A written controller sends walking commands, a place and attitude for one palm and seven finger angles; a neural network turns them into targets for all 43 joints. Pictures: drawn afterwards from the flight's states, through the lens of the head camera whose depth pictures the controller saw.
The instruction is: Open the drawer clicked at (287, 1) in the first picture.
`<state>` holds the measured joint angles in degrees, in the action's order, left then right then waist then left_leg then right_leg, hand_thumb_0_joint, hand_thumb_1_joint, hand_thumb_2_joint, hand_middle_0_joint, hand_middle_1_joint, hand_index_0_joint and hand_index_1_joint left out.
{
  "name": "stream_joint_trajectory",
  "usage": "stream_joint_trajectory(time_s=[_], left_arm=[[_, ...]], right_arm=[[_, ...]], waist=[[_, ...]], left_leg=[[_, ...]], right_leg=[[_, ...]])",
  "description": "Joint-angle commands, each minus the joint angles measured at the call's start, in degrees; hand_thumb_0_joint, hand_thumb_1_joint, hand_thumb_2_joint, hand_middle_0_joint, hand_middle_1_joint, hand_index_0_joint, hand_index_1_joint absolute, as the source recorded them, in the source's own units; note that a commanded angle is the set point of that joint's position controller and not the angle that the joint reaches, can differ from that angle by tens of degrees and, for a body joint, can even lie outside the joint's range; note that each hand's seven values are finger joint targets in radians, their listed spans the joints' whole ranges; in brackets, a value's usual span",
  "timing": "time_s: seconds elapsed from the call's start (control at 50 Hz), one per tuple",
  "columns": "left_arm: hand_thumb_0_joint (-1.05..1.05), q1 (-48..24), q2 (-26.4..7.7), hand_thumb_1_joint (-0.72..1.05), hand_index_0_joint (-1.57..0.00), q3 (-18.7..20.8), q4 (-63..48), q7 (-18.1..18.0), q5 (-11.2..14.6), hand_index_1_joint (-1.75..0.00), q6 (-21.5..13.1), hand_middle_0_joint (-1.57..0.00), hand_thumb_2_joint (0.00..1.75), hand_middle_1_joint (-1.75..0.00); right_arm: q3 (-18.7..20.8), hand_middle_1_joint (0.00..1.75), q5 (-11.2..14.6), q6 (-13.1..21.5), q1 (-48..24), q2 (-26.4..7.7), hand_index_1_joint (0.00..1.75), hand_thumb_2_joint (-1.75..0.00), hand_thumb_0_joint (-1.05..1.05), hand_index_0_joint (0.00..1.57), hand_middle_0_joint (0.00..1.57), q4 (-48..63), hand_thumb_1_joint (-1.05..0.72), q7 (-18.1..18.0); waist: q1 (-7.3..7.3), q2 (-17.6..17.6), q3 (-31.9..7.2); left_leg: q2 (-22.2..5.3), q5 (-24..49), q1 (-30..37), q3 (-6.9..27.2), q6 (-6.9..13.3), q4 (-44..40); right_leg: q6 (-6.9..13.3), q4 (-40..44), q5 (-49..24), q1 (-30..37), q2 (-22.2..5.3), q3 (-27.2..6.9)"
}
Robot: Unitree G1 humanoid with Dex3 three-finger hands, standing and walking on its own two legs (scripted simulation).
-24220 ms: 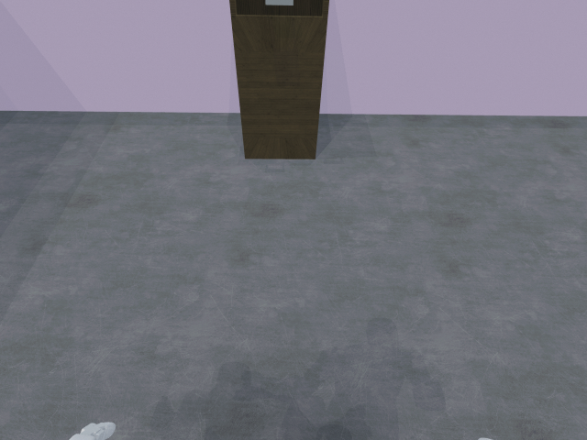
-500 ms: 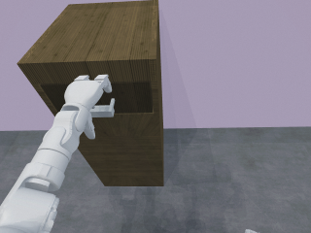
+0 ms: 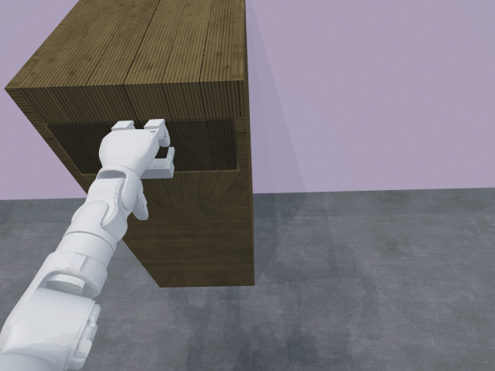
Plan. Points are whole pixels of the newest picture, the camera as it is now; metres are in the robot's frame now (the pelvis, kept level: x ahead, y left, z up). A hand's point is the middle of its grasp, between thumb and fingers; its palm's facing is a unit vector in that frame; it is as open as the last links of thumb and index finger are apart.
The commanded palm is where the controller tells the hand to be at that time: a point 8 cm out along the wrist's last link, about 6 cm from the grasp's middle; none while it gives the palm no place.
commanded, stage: lower the fingers behind the handle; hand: left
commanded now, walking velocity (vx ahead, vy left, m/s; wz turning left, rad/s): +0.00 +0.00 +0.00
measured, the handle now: (146, 160) +0.49 +0.21 +0.05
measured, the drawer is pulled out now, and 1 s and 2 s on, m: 0.00 0.00 0.00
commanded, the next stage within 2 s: lift the fingers back up to retry in 1.06 s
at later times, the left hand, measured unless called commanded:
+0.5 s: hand (147, 178) +0.44 +0.19 +0.05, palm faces +0.01 -0.05 -1.00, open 13.9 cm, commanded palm +0.41 +0.20 +0.10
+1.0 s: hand (147, 176) +0.44 +0.20 +0.05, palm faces +0.00 -0.04 -1.00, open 13.7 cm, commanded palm +0.41 +0.20 +0.09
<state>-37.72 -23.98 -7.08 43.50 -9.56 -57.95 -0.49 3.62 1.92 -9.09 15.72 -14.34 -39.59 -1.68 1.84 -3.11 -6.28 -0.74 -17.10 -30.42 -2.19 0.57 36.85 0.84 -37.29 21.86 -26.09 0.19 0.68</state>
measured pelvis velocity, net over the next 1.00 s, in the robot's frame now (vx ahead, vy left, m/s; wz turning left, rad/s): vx -0.01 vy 0.00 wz -0.01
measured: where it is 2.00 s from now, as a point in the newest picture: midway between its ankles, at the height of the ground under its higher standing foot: outside the picture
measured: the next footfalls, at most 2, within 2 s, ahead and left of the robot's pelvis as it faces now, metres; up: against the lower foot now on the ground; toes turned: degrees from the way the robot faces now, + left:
none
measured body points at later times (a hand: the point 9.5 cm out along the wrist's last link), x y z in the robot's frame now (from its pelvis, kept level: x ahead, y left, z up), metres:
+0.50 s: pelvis +0.00 +0.00 +0.00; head +0.04 -0.02 +0.44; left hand +0.43 +0.19 +0.11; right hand +0.07 -0.27 -0.14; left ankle +0.01 +0.12 -0.72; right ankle -0.04 -0.11 -0.72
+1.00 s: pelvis -0.01 +0.00 -0.01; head +0.04 -0.01 +0.44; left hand +0.43 +0.20 +0.11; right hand +0.04 -0.27 -0.14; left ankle +0.01 +0.12 -0.72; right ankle -0.04 -0.11 -0.72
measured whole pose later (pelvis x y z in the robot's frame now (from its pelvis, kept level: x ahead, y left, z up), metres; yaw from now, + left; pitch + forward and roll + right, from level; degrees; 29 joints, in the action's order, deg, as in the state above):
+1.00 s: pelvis -0.01 +0.00 -0.01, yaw -1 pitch +13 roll +0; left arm -40.3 -23.3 -5.9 50.1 -13.6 -60.0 0.4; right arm 3.0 1.8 -9.8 18.4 -14.3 -38.2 -2.2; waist 3.3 -2.5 -8.4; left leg -1.6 -18.1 -36.4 -2.3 0.6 41.4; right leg 0.9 -41.4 22.5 -32.0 1.0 0.4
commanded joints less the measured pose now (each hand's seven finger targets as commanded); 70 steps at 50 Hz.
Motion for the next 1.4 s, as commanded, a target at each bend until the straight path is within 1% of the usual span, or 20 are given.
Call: stream_joint_trajectory(time_s=[0.0, 0.06, 0.18, 0.26, 0.34, 0.38, 0.46, 0.5, 0.56, 0.6, 0.66, 0.7, 0.9, 0.94, 1.06, 1.12, 1.16, 1.2, 1.26, 1.38], left_arm=[[0.00, -25.43, -11.82, -0.50, -0.30, 5.09, -10.96, -3.42, 0.07, -1.20, 0.97, -0.30, 0.30, -1.20], [0.00, -23.29, -11.85, -0.50, -0.30, 5.33, -9.87, -2.97, 0.24, -1.20, 1.01, -0.30, 0.30, -1.20], [0.00, -21.98, -13.72, -0.50, -0.30, 7.19, -9.51, -3.81, -0.50, -1.20, -0.35, -0.30, 0.30, -1.20], [0.00, -21.09, -13.28, -0.50, -0.30, 7.34, -9.69, -5.10, -1.04, -1.20, -0.78, -0.30, 0.30, -1.20], [0.00, -20.79, -9.73, -0.50, -0.30, 4.51, -8.22, -6.10, -1.35, -1.20, 0.52, -0.30, 0.30, -1.20], [0.00, -19.89, -11.46, -0.50, -0.30, 6.02, -8.00, -6.39, -1.56, -1.20, 0.99, -0.30, 0.30, -1.20], [0.00, -20.90, -12.65, -0.50, -0.30, 6.22, -3.94, -6.02, -2.18, -1.20, 2.32, -0.30, 0.30, -1.20], [0.00, -20.20, -8.88, -0.50, -0.30, 3.10, -3.32, -5.65, -2.24, -1.20, 2.62, -0.30, 0.30, -1.20], [0.00, -19.82, -12.25, -0.50, -0.30, 5.69, -0.37, -5.05, -2.29, -1.20, 2.94, -0.30, 0.30, -1.20], [0.00, -19.53, -9.16, -0.50, -0.30, 2.79, 1.69, -4.58, -2.28, -1.20, 3.21, -0.30, 0.30, -1.20], [0.00, -19.50, -12.14, -0.50, -0.30, 4.98, 2.48, -4.36, -2.69, -1.20, 2.97, -0.30, 0.30, -1.20], [0.00, -20.80, -10.03, -0.50, -0.30, 3.01, 1.92, -4.23, -2.72, -1.20, 2.81, -0.30, 0.30, -1.20], [0.00, -19.53, -12.53, -0.50, -0.30, 5.17, 2.38, -4.31, -2.81, -1.20, 2.34, -0.30, 0.30, -1.20], [0.00, -19.71, -10.75, -0.50, -0.30, 3.76, 1.70, -4.40, -2.46, -1.20, 2.30, -0.30, 0.30, -1.20], [0.00, -22.39, -12.81, -0.50, -0.30, 4.90, 2.76, -5.16, -2.90, -1.20, 2.89, -0.30, 0.30, -1.20], [0.00, -22.44, -10.46, -0.50, -0.30, 3.38, 2.96, -5.55, -2.83, -1.20, 3.29, -0.30, 0.30, -1.20], [0.00, -23.78, -12.01, -0.50, -0.30, 4.75, 1.41, -5.57, -2.72, -1.20, 3.22, -0.30, 0.30, -1.20], [0.00, -25.90, -12.17, -0.50, -0.30, 4.83, -1.92, -5.89, -2.67, -1.20, 3.08, -0.30, 0.30, -1.20], [0.00, -27.78, -12.75, -0.50, -0.30, 5.39, -3.52, -5.74, -1.83, -1.20, 3.04, -0.30, 0.30, -1.20], [0.00, -31.60, -13.21, -0.50, -0.30, 5.46, -8.46, -5.51, -1.25, -1.20, 2.01, -0.30, 0.30, -1.20]], right_arm=[[2.66, 0.30, -0.42, 1.57, 1.48, -7.92, 0.30, -0.90, 0.00, 0.20, 0.20, 5.75, -0.90, -0.51], [2.58, 0.30, -0.49, 1.35, 1.81, -8.11, 0.30, -0.90, 0.00, 0.20, 0.20, 5.85, -0.90, -0.73], [2.63, 0.30, -0.49, 1.31, 2.25, -7.90, 0.30, -0.90, 0.00, 0.20, 0.20, 5.80, -0.90, -1.00], [2.92, 0.30, -0.71, 1.44, 2.30, -7.82, 0.30, -0.90, 0.00, 0.20, 0.20, 5.58, -0.90, -0.73], [3.06, 0.30, -0.63, 1.50, 2.30, -7.73, 0.30, -0.90, 0.00, 0.20, 0.20, 5.30, -0.90, -0.36], [3.03, 0.30, -0.71, 1.43, 2.35, -7.86, 0.30, -0.90, 0.00, 0.20, 0.20, 5.56, -0.90, -0.32], [2.50, 0.30, -0.57, 1.12, 2.25, -8.16, 0.30, -0.90, 0.00, 0.20, 0.20, 5.29, -0.90, -0.76], [2.47, 0.30, -0.50, 1.06, 2.12, -7.74, 0.30, -0.90, 0.00, 0.20, 0.20, 5.79, -0.90, -0.65], [2.15, 0.30, -0.59, 0.84, 2.66, -8.30, 0.30, -0.90, 0.00, 0.20, 0.20, 5.73, -0.90, -0.98], [1.94, 0.30, -0.41, 0.85, 2.51, -8.04, 0.30, -0.90, 0.00, 0.20, 0.20, 6.10, -0.90, -1.09], [1.88, 0.30, -0.49, 0.79, 3.18, -8.35, 0.30, -0.90, 0.00, 0.20, 0.20, 6.32, -0.90, -1.32], [1.81, 0.30, -0.44, 0.80, 3.45, -8.06, 0.30, -0.90, 0.00, 0.20, 0.20, 6.63, -0.90, -1.24], [1.87, 0.30, -0.46, 0.71, 4.48, -8.02, 0.30, -0.90, 0.00, 0.20, 0.20, 6.94, -0.90, -1.33], [1.94, 0.30, -0.36, 0.81, 4.26, -7.95, 0.30, -0.90, 0.00, 0.20, 0.20, 7.04, -0.90, -1.23], [1.85, 0.30, -0.25, 1.16, 5.03, -8.32, 0.30, -0.90, 0.00, 0.20, 0.20, 6.37, -0.90, -1.30], [1.94, 0.30, -0.38, 1.45, 5.13, -8.05, 0.30, -0.90, 0.00, 0.20, 0.20, 6.49, -0.90, -1.13], [2.01, 0.30, -0.46, 1.38, 5.23, -8.26, 0.30, -0.90, 0.00, 0.20, 0.20, 6.49, -0.90, -1.18], [2.27, 0.30, -0.48, 1.60, 4.83, -7.80, 0.30, -0.90, 0.00, 0.20, 0.20, 6.79, -0.90, -1.03], [2.20, 0.30, -0.37, 1.77, 4.28, -7.88, 0.30, -0.90, 0.00, 0.20, 0.20, 6.85, -0.90, -1.30], [2.25, 0.30, -0.32, 2.81, 3.52, -7.69, 0.30, -0.90, 0.00, 0.20, 0.20, 6.68, -0.90, -1.58]], waist=[[0.70, 2.34, -21.20], [0.75, 4.29, -21.11], [0.28, 3.71, -20.26], [0.55, 3.49, -20.55], [1.30, 2.69, -18.52], [0.48, 3.04, -20.48], [1.32, 5.03, -17.16], [1.47, 3.39, -17.04], [1.41, 6.13, -16.38], [2.16, 5.66, -13.74], [1.70, 6.65, -15.19], [2.07, 5.19, -14.93], [1.28, 5.01, -16.48], [1.70, 4.79, -15.55], [2.23, 5.56, -14.68], [2.25, 3.90, -15.00], [1.88, 4.55, -17.41], [1.48, 1.23, -19.83], [2.12, 3.68, -19.42], [1.82, 0.67, -20.73]], left_leg=[[1.89, 21.90, 15.77, 0.24, 2.10, -1.14], [2.08, 21.86, 14.48, 0.05, 2.27, -1.06], [2.16, 20.94, 12.92, -0.15, 2.28, -0.84], [2.05, 22.23, 12.96, -0.20, 2.19, 0.09], [1.85, 20.28, 12.92, -0.47, 2.07, 0.27], [2.02, 20.57, 12.44, -0.61, 2.19, 0.38], [1.98, 17.22, 9.94, -0.64, 2.18, 0.08], [2.14, 17.08, 10.20, -0.74, 2.16, 0.30], [2.09, 15.49, 8.14, -0.69, 2.24, 0.46], [2.07, 13.19, 7.22, -0.84, 2.27, 0.58], [2.12, 12.78, 6.16, -0.84, 2.33, 0.97], [2.05, 12.49, 6.27, -0.77, 2.26, 1.15], [1.97, 12.49, 5.20, -0.89, 2.37, 1.74], [1.87, 11.58, 5.47, -0.91, 2.34, 1.59], [1.66, 9.66, 4.60, -0.57, 2.39, 1.17], [1.62, 9.63, 5.74, -0.56, 2.34, 1.18], [1.44, 11.18, 6.60, -0.23, 2.33, 1.13], [1.39, 12.18, 9.01, -0.32, 2.28, 1.03], [1.36, 12.49, 9.73, 0.21, 2.44, 0.51], [1.39, 15.15, 13.77, 0.71, 2.37, -0.54]], right_leg=[[1.31, 3.72, -24.23, 3.72, 2.35, 0.46], [1.17, 3.98, -25.38, 5.14, 2.19, 0.20], [1.12, 3.40, -25.16, 4.60, 2.22, 0.04], [1.23, 2.85, -26.18, 3.98, 2.33, 0.04], [1.19, 2.98, -23.67, 0.94, 2.55, 0.41], [1.17, 2.69, -24.60, 2.72, 2.44, -0.05], [1.07, 3.30, -21.85, 1.69, 2.22, -0.06], [1.11, 3.10, -21.65, 0.37, 2.29, 0.06], [0.97, 3.19, -20.81, 1.20, 2.05, -0.21], [0.80, 3.53, -18.54, -1.57, 2.06, -0.12], [0.82, 3.29, -18.08, -0.47, 1.93, -0.45], [0.84, 2.92, -17.49, -1.95, 2.00, -0.23], [0.88, 2.37, -17.48, -1.23, 2.19, -0.52], [0.82, 2.83, -16.23, -2.32, 2.26, -0.42], [0.81, 3.17, -13.23, -3.22, 2.35, -0.32], [0.96, 2.97, -12.22, -4.69, 2.61, -0.09], [1.07, 2.54, -13.46, -3.18, 2.65, -0.02], [1.19, 2.32, -13.76, -2.82, 2.73, -0.01], [1.04, 3.10, -14.01, -1.61, 2.82, 0.09], [1.22, 3.46, -15.42, -0.84, 2.96, 0.35]])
